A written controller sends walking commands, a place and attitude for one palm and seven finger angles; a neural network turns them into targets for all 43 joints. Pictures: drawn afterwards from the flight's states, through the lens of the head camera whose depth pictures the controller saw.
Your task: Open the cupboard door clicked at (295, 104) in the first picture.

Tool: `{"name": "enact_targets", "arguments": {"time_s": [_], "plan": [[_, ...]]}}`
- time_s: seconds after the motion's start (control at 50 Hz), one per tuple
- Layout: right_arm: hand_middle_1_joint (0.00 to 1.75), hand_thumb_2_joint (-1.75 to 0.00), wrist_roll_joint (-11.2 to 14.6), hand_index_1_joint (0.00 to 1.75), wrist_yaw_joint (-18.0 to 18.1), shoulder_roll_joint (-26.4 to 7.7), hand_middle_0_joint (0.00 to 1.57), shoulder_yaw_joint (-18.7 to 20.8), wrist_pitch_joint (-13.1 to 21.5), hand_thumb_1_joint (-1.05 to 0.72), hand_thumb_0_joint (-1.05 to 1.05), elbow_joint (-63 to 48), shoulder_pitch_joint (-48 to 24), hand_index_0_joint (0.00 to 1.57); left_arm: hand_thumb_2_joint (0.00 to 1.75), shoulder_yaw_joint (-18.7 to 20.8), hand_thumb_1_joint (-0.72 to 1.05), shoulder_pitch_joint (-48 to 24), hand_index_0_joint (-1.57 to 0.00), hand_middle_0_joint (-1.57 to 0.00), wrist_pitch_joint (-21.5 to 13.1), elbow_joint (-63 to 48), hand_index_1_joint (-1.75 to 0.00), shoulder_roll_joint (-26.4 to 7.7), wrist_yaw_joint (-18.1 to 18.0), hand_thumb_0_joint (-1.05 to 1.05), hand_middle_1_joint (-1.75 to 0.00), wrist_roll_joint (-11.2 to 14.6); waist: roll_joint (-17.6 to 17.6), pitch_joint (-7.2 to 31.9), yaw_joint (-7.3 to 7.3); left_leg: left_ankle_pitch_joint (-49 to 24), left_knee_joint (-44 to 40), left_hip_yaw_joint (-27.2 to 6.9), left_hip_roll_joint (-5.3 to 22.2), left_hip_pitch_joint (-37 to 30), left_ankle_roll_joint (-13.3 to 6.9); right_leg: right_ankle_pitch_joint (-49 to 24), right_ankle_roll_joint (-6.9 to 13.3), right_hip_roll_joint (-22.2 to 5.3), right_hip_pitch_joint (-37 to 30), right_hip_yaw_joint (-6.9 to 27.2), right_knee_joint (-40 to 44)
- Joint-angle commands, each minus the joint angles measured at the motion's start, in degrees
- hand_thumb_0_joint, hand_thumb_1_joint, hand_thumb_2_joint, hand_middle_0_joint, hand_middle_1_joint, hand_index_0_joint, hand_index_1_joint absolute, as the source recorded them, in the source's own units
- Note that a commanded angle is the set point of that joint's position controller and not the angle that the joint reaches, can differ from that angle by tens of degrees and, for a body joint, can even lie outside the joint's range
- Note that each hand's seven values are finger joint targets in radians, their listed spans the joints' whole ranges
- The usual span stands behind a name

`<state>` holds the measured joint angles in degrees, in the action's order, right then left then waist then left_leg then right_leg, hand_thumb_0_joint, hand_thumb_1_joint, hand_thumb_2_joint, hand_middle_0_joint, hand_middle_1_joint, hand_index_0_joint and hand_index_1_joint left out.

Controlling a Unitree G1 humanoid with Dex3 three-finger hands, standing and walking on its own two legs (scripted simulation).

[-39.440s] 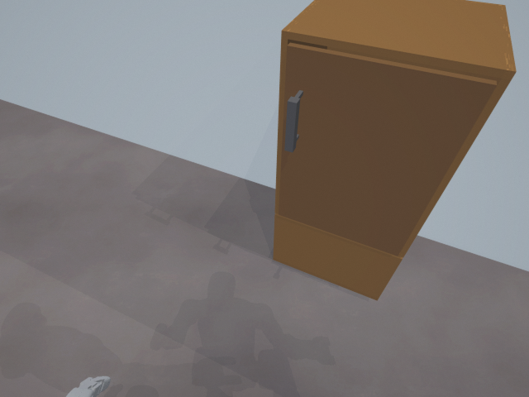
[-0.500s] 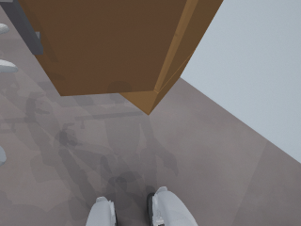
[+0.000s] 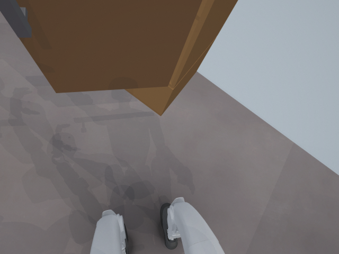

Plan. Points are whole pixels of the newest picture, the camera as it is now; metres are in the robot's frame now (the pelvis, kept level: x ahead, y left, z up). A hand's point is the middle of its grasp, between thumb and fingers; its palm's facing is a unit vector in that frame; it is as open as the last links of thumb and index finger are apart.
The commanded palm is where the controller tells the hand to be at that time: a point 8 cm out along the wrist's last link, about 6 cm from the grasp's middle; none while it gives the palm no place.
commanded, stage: move the hooked fingers beside the handle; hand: left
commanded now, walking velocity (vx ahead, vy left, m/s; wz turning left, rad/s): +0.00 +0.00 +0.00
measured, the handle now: out of the picture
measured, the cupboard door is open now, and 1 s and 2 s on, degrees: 45 45 45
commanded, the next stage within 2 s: slide the fingers in behind the handle in 0.32 s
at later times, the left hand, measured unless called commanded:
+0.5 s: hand out of the picture +0.54 +0.29 +0.10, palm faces +0.03 -1.00 -0.03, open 14.0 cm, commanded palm +0.53 +0.31 +0.09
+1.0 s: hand out of the picture +0.54 +0.25 +0.10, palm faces +0.03 -1.00 -0.02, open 14.0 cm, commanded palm +0.53 +0.28 +0.09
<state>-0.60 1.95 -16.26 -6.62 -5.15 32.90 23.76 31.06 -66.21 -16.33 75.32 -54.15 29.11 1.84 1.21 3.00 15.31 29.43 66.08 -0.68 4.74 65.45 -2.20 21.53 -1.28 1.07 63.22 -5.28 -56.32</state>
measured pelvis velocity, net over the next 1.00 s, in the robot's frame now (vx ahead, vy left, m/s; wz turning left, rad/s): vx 0.01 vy -0.01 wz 0.02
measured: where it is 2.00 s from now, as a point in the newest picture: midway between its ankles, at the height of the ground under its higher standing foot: (146, 243)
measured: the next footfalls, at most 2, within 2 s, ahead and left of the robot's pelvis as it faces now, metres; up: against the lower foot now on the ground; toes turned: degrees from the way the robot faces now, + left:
none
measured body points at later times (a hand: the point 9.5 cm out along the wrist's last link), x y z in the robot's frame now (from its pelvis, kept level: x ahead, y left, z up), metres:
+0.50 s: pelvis +0.01 +0.00 +0.01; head +0.19 +0.05 +0.43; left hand +0.54 +0.34 +0.10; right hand -0.02 -0.26 -0.07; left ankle +0.00 +0.09 -0.65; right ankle +0.04 -0.14 -0.65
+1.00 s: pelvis +0.01 -0.01 +0.01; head +0.17 +0.02 +0.43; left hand +0.53 +0.30 +0.11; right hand -0.01 -0.28 -0.08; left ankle +0.00 +0.09 -0.65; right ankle +0.04 -0.14 -0.65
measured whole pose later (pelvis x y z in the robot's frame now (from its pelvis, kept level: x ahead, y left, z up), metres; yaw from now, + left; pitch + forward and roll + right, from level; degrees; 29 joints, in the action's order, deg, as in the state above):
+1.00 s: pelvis +0.01 -0.01 +0.01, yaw +1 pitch +25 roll -5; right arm -0.5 0.8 -16.0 -4.6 -5.5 33.2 23.5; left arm 28.4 -59.5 -17.9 71.9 -43.9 23.6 3.9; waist 2.0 3.9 13.1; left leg 28.6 62.0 -0.2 4.8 58.6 -1.1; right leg 21.7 -0.3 1.3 57.5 -4.7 -54.1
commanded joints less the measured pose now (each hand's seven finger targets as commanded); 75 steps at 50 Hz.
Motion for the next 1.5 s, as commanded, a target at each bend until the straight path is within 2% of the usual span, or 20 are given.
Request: {"name": "enact_targets", "arguments": {"time_s": [0.0, 0.12, 0.2, 0.26, 0.32, 0.44, 0.5, 0.66, 0.72, 0.76, 0.8, 0.9, 0.96, 1.02, 1.16, 1.24, 1.28, 1.32, 1.4, 1.48], "plan": [[0.30, -0.90, -0.6, 0.30, 0.2, -13.1, 0.20, 5.2, -0.2, -0.90, 0.00, -0.2, 14.2, 0.20, 0.30, 1.9, -0.50, -23.4, -0.30, -0.30, -3.0, -14.7, -1.20, -16.8, -0.5, 0.00, -1.20, 1.3, 20.3, 35.7, -0.71, -35.0, -7.8, -6.4, -0.7, -36.0, 1.9, -12.9, 2.4, 3.0, -9.3, 0.2, 3.7], [0.30, -0.90, -0.7, 0.30, -0.3, -12.7, 0.20, 5.5, -0.9, -0.90, 0.00, -0.8, 14.7, 0.20, 0.30, 0.2, -0.50, -18.7, -0.30, -0.30, -0.7, -14.1, -1.20, -12.9, -1.2, 0.00, -1.20, 0.9, 18.4, 32.2, -0.93, -38.1, -8.8, -6.3, -0.4, -36.2, 2.1, -13.8, 2.1, 3.2, -9.0, -0.3, 4.9], [0.30, -0.90, -1.1, 0.30, -0.5, -12.9, 0.20, 6.2, -1.1, -0.90, 0.00, -1.1, 15.3, 0.20, 0.30, 3.8, -0.50, -17.9, -0.30, -0.30, -2.9, -18.8, -1.20, -15.3, -2.0, 0.00, -1.20, 2.2, 17.2, 35.6, -1.98, -41.4, -9.0, -6.4, -0.3, -38.5, 2.5, -16.0, 2.2, 3.4, -11.8, -0.2, 5.0], [0.30, -0.90, -0.9, 0.30, -1.0, -12.5, 0.20, 6.2, -1.2, -0.90, 0.00, -0.7, 14.9, 0.20, 0.30, 1.7, -0.50, -17.1, -0.30, -0.30, -3.6, -17.9, -1.20, -11.8, -2.1, 0.00, -1.20, 2.6, 19.2, 33.1, -1.98, -42.5, -9.5, -6.5, -0.2, -40.0, 3.1, -15.1, 2.4, 3.5, -10.1, -0.3, 5.5], [0.30, -0.90, -0.7, 0.30, -1.0, -12.6, 0.20, 6.2, -1.4, -0.90, 0.00, -0.9, 14.6, 0.20, 0.30, 2.0, -0.50, -14.9, -0.30, -0.30, -2.7, -14.8, -1.20, -12.0, -2.3, 0.00, -1.20, 2.4, 15.0, 30.1, -1.85, -37.2, -10.1, -5.5, -0.7, -35.4, 1.9, -14.8, 2.2, 3.5, -12.6, 0.0, 6.0], [0.30, -0.90, -0.8, 0.30, -0.9, -11.9, 0.20, 6.6, -1.4, -0.90, 0.00, -1.1, 14.5, 0.20, 0.30, -1.2, -0.50, -15.4, -0.30, -0.30, -4.1, -18.1, -1.20, -6.9, -2.4, 0.00, -1.20, 3.0, 17.6, 31.5, -1.70, -41.4, -9.9, -5.5, -0.7, -39.0, 2.3, -16.7, 2.4, 3.4, -12.1, 0.2, 6.0], [0.30, -0.90, -0.7, 0.30, -0.8, -12.1, 0.20, 6.7, -1.5, -0.90, 0.00, -0.7, 13.8, 0.20, 0.30, 0.0, -0.50, -15.6, -0.30, -0.30, -4.8, -16.5, -1.20, -7.3, -2.6, 0.00, -1.20, 4.2, 13.1, 30.3, -1.27, -36.7, -9.9, -4.9, -1.0, -35.6, 1.7, -16.7, 2.2, 3.4, -14.2, 0.5, 6.2], [0.30, -0.90, -0.5, 0.30, -0.7, -11.4, 0.20, 6.4, -1.0, -0.90, 0.00, -0.9, 12.6, 0.20, 0.30, -0.9, -0.50, -16.7, -0.30, -0.30, -5.4, -17.4, -1.20, -7.0, -4.5, 0.00, -1.20, 2.9, 16.2, 32.1, -2.22, -33.9, -9.6, -3.7, -1.8, -33.8, 1.2, -17.9, 2.2, 2.9, -16.7, 1.5, 5.7], [0.30, -0.90, -0.5, 0.30, -0.6, -11.5, 0.20, 6.6, -0.8, -0.90, 0.00, -0.8, 12.4, 0.20, 0.30, 0.8, -0.50, -17.0, -0.30, -0.30, -5.7, -18.4, -1.20, -8.8, -5.1, 0.00, -1.20, 3.2, 13.3, 33.4, -2.22, -31.6, -9.3, -3.1, -2.0, -31.4, 0.7, -19.2, 2.0, 2.8, -20.1, 2.2, 5.8], [0.30, -0.90, -0.4, 0.30, -0.5, -11.4, 0.20, 6.5, -0.7, -0.90, 0.00, -0.7, 12.2, 0.20, 0.30, 0.5, -0.50, -17.2, -0.30, -0.30, -6.0, -18.2, -1.20, -8.3, -5.1, 0.00, -1.20, 3.4, 14.5, 33.9, -2.27, -32.2, -9.3, -3.1, -2.0, -31.8, 0.8, -19.9, 2.2, 2.8, -20.1, 2.2, 5.4], [0.30, -0.90, -0.5, 0.30, -0.7, -11.2, 0.20, 6.5, -0.6, -0.90, 0.00, -0.8, 12.0, 0.20, 0.30, -0.8, -0.50, -16.4, -0.30, -0.30, -5.7, -17.2, -1.20, -6.2, -5.2, 0.00, -1.20, 3.3, 14.2, 32.7, -2.25, -31.5, -9.5, -3.0, -2.0, -31.3, 0.8, -19.4, 2.1, 2.8, -19.7, 2.2, 5.6], [0.30, -0.90, -0.1, 0.30, -0.4, -11.2, 0.20, 6.2, -0.4, -0.90, 0.00, -1.0, 11.9, 0.20, 0.30, -0.5, -0.50, -15.3, -0.30, -0.30, -4.5, -14.0, -1.20, -7.2, -5.2, 0.00, -1.20, 3.2, 9.9, 29.6, -1.95, -26.6, -10.0, -2.0, -2.4, -25.2, 0.1, -18.9, 1.8, 2.6, -22.7, 2.8, 6.1], [0.30, -0.90, -0.3, 0.30, -0.6, -11.0, 0.20, 6.6, 0.0, -0.90, 0.00, -0.9, 12.1, 0.20, 0.30, -1.6, -0.50, -16.3, -0.30, -0.30, -5.5, -16.6, -1.20, -4.9, -5.5, 0.00, -1.20, 3.4, 13.1, 33.0, -2.29, -28.5, -9.8, -2.3, -2.3, -29.3, 0.4, -18.9, 2.0, 2.6, -21.1, 2.7, 5.8], [0.30, -0.90, -0.4, 0.30, -0.6, -11.0, 0.20, 6.7, 0.3, -0.90, 0.00, -0.5, 12.3, 0.20, 0.30, -1.5, -0.50, -16.8, -0.30, -0.30, -6.1, -16.9, -1.20, -4.4, -6.0, 0.00, -1.20, 3.9, 10.5, 32.1, -1.84, -27.5, -9.9, -2.3, -2.2, -27.9, 0.3, -18.9, 1.8, 2.6, -21.9, 2.9, 6.0], [0.30, -0.90, -0.5, 0.30, -0.7, -11.0, 0.20, 6.8, 0.7, -0.90, 0.00, -0.1, 12.5, 0.20, 0.30, -2.3, -0.50, -16.9, -0.30, -0.30, -5.9, -15.1, -1.20, -3.3, -7.8, 0.00, -1.20, 2.8, 11.3, 30.9, -2.13, -25.5, -10.5, -2.5, -2.5, -28.1, 0.4, -15.8, 1.9, 2.4, -19.9, 2.7, 6.1], [0.30, -0.90, -0.9, 0.30, -1.0, -10.7, 0.20, 7.2, 1.1, -0.90, 0.00, 0.3, 12.9, 0.20, 0.30, -4.0, -0.50, -18.5, -0.30, -0.30, -7.2, -18.5, -1.20, 0.5, -8.8, 0.00, -1.20, 3.0, 13.3, 33.3, -1.78, -29.3, -10.3, -3.5, -2.1, -33.1, 0.9, -16.0, 2.3, 2.5, -17.1, 1.9, 5.6], [0.30, -0.90, -1.0, 0.30, -1.1, -10.8, 0.20, 7.2, 1.1, -0.90, 0.00, 0.9, 12.6, 0.20, 0.30, -4.5, -0.50, -18.9, -0.30, -0.30, -7.0, -16.5, -1.20, 1.8, -9.1, 0.00, -1.20, 3.4, 12.2, 31.4, -1.15, -28.1, -10.3, -3.5, -2.0, -32.4, 1.0, -15.0, 2.1, 2.5, -16.1, 1.8, 6.0], [0.30, -0.90, -0.8, 0.30, -1.1, -11.0, 0.20, 7.1, 1.1, -0.90, 0.00, 0.7, 12.5, 0.20, 0.30, -3.5, -0.50, -18.0, -0.30, -0.30, -6.3, -14.5, -1.20, 0.9, -9.5, 0.00, -1.20, 3.6, 9.7, 29.8, -1.35, -25.2, -10.6, -3.0, -2.3, -28.9, 0.6, -14.3, 1.9, 2.4, -18.0, 2.2, 6.4], [0.30, -0.90, -1.0, 0.30, -1.0, -10.7, 0.20, 6.9, 1.3, -0.90, 0.00, 0.6, 12.6, 0.20, 0.30, -3.8, -0.50, -19.8, -0.30, -0.30, -6.5, -14.9, -1.20, 0.0, -11.1, 0.00, -1.20, 1.7, 10.8, 29.6, -1.41, -24.7, -10.5, -2.9, -2.5, -27.9, 0.5, -14.0, 1.9, 2.1, -17.5, 2.3, 5.8], [0.30, -0.90, -1.6, 0.30, -1.4, -10.7, 0.20, 7.2, 1.4, -0.90, 0.00, 0.7, 13.1, 0.20, 0.30, -3.8, -0.50, -21.1, -0.30, -0.30, -8.5, -18.5, -1.20, 0.9, -12.7, 0.00, -1.20, 1.4, 13.7, 34.1, -1.74, -30.6, -10.1, -4.2, -1.9, -34.1, 1.5, -15.4, 2.3, 2.3, -15.6, 1.6, 4.8]]}}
